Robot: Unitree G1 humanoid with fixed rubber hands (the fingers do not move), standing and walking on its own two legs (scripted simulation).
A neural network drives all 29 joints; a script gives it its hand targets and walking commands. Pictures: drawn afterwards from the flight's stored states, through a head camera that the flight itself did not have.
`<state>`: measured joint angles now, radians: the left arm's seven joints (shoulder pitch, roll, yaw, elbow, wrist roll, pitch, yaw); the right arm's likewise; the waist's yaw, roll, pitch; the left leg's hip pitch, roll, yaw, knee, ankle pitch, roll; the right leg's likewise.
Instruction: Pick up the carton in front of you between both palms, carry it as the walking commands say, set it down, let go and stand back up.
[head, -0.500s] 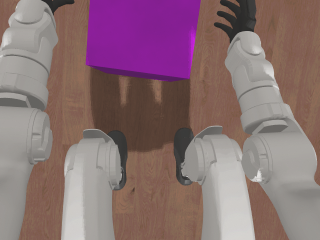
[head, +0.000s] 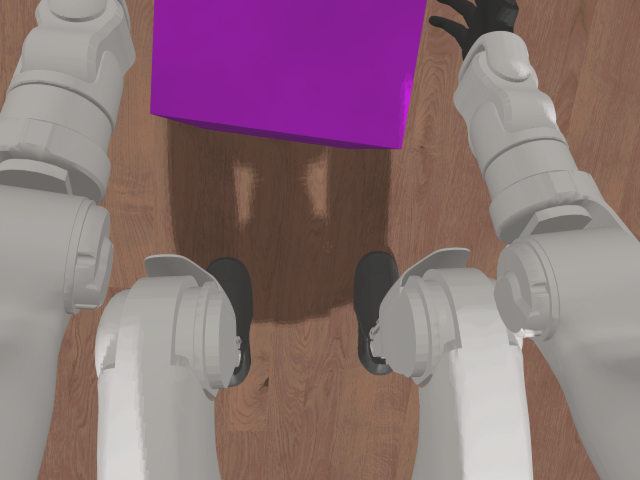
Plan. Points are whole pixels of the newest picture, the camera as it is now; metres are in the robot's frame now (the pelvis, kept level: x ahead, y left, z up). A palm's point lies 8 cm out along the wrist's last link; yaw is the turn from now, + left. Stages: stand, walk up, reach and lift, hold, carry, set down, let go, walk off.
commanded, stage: reach and lift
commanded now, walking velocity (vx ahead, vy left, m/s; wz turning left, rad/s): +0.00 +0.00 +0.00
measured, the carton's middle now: (289, 43) +0.53 +0.04 -0.24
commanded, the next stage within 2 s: none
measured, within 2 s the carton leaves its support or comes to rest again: leaves its support in 0.52 s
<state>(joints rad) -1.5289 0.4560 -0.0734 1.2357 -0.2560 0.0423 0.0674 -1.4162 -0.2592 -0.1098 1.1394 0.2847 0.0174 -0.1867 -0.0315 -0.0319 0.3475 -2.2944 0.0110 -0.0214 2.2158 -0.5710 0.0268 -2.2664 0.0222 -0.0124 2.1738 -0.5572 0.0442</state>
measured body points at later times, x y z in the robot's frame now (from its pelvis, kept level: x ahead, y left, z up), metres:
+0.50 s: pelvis -0.01 +0.00 -0.01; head +0.36 +0.04 +0.25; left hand +0.57 +0.18 -0.17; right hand +0.55 -0.12 -0.17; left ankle +0.11 +0.11 -0.33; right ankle +0.12 -0.13 -0.33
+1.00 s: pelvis -0.01 -0.02 +0.09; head +0.26 +0.03 +0.45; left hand +0.50 +0.19 +0.02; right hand +0.51 -0.11 +0.02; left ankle +0.11 +0.11 -0.33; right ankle +0.12 -0.13 -0.33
